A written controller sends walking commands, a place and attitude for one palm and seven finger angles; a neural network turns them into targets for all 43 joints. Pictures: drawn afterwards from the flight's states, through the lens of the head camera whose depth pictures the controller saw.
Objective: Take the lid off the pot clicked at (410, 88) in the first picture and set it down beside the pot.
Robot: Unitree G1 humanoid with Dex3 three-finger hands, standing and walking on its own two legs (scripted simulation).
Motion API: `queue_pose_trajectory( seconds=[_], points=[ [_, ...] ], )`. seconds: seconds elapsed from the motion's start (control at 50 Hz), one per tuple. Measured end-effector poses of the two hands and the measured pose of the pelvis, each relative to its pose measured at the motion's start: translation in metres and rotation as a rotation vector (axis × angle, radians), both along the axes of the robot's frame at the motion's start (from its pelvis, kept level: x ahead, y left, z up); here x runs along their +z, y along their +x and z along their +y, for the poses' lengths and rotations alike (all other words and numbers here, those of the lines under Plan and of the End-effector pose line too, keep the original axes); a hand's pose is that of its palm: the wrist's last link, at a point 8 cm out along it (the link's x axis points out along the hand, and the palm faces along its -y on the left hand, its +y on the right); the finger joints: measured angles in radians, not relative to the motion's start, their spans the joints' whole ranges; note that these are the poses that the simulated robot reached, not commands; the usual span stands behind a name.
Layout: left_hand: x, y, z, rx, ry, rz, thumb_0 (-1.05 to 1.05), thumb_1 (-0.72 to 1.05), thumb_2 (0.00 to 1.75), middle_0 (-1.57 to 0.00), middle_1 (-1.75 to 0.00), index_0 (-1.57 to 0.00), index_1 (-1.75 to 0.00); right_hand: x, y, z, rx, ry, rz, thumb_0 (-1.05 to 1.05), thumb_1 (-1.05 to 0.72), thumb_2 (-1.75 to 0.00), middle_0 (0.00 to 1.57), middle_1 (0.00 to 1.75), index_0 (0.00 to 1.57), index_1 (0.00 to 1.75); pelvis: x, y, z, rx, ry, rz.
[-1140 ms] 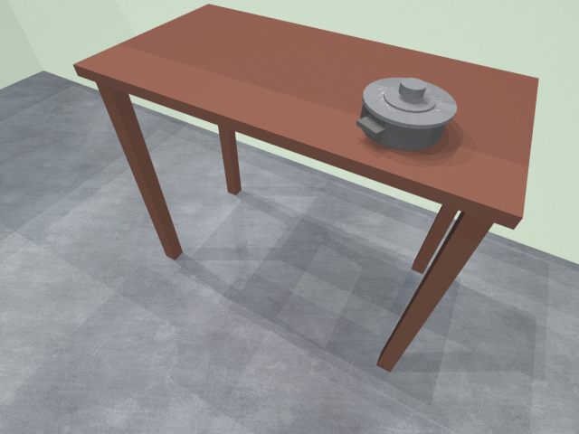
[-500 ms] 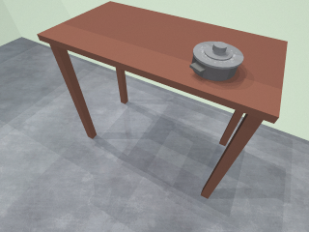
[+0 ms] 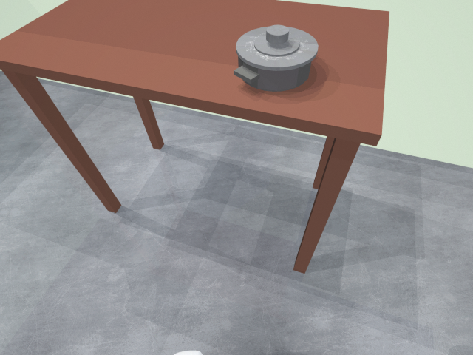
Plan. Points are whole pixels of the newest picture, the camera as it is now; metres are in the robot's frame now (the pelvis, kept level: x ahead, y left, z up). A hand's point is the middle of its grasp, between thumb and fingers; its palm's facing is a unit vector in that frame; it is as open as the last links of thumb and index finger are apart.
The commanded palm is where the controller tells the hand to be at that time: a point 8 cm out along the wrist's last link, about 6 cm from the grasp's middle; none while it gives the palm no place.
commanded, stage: turn to face it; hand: left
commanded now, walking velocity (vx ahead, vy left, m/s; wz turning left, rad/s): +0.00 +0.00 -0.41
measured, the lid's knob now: (277, 34) +0.71 -0.03 +0.17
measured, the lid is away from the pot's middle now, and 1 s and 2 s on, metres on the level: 0.00 0.00 0.00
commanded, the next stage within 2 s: take the last steps up to it in 0.42 s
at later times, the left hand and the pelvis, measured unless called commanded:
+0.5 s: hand out of the picture +0.11 +0.22 -0.15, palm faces -0.11 -0.97 -0.24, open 7.4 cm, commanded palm none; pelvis +0.01 +0.02 +0.01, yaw -11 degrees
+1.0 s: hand out of the picture +0.12 +0.17 -0.18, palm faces -0.21 -0.97 -0.14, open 7.4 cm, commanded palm none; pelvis +0.10 +0.00 +0.00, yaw -15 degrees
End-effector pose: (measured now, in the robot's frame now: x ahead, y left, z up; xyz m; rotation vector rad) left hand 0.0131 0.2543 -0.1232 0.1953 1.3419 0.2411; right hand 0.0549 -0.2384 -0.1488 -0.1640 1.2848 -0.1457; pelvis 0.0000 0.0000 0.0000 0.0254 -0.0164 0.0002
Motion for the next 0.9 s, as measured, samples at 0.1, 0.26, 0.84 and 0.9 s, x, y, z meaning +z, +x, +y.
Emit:
queue_pose_trajectory(
  seconds=[0.1,0.26,0.84,0.9],
  points=[
    [0.011,0.01,-0.015,-0.014,-0.005,-0.009,0.01,0.91,0.9,-0.2,-0.3,-0.2,-0.29,0.011,0.001,-0.012,-0.025,-0.007,0.003,0.01,-0.91,-0.9,0.2,0.3,0.2,0.3,0.012,0.0,-0.006,-0.029,0.004,0.019],
    [0.017,0.037,-0.017,-0.089,-0.023,-0.025,0.01,0.91,0.9,-0.21,-0.3,-0.2,-0.3,0.028,0.011,-0.012,-0.087,-0.018,-0.067,0.01,-0.91,-0.9,0.2,0.3,0.2,0.3,0.021,0.004,-0.003,-0.107,0.014,0.04],
    [0.0,0.113,-0.044,-0.285,-0.096,-0.049,0.01,0.91,0.9,-0.2,-0.3,-0.2,-0.29,0.026,-0.078,-0.003,-0.297,-0.015,0.106,0.01,-0.91,-0.9,0.2,0.3,0.2,0.3,0.015,0.047,-0.005,-0.239,-0.035,0.022],
    [-0.007,0.109,-0.044,-0.268,-0.12,0.008,0.01,0.91,0.9,-0.2,-0.3,-0.2,-0.3,0.03,-0.057,0.0,-0.298,-0.02,0.082,0.01,-0.91,-0.9,0.2,0.3,0.2,0.3,0.015,0.065,-0.005,-0.241,-0.032,0.018]
  ],
)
